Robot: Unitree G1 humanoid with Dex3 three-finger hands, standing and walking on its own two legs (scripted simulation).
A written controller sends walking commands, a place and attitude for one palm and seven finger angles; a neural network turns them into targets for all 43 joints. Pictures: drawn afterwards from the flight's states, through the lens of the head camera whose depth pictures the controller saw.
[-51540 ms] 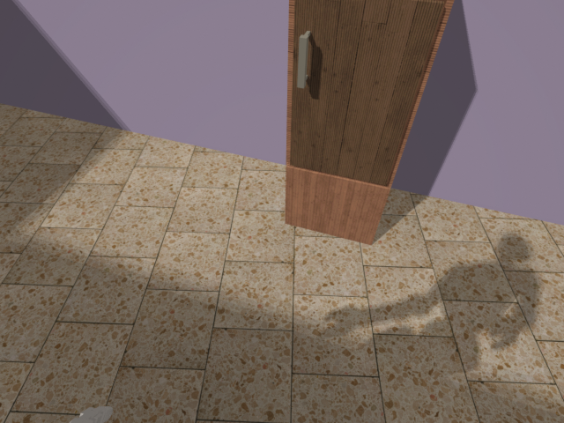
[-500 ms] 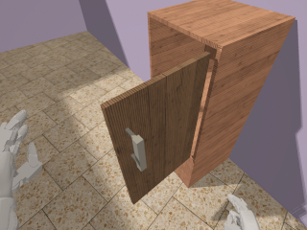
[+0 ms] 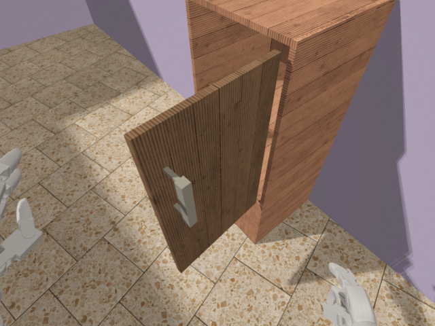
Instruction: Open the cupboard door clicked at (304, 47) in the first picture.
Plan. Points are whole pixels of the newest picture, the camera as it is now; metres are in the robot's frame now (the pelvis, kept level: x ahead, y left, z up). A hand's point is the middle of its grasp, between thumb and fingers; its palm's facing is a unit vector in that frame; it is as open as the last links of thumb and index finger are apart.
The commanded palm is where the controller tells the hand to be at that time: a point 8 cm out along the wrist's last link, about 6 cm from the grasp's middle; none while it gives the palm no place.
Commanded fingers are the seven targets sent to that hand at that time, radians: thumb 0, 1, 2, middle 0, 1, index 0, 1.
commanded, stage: step back with the hand held close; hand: left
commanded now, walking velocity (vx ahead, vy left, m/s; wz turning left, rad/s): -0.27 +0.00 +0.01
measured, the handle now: (180, 197) +0.34 +0.10 +0.04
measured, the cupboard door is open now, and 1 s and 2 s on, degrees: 96 96 96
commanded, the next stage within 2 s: stop stepping back and stand still in 1.14 s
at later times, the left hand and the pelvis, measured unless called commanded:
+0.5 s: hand out of the picture +0.13 +0.27 +0.15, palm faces +0.50 -0.73 -0.46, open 7.4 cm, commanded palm +0.07 +0.31 +0.17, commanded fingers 0.00 0.90 0.90 -0.20 -0.30 -0.20 -0.30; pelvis -0.06 +0.01 -0.02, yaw +2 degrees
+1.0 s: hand out of the picture +0.09 +0.23 +0.14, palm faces +0.30 -0.81 -0.51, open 7.4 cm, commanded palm +0.02 +0.28 +0.17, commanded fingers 0.00 0.90 0.90 -0.20 -0.30 -0.20 -0.30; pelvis -0.13 -0.01 +0.00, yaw -1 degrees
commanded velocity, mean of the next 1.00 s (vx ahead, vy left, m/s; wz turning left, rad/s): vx -0.33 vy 0.00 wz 0.01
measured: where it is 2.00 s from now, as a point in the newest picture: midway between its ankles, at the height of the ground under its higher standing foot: outside the picture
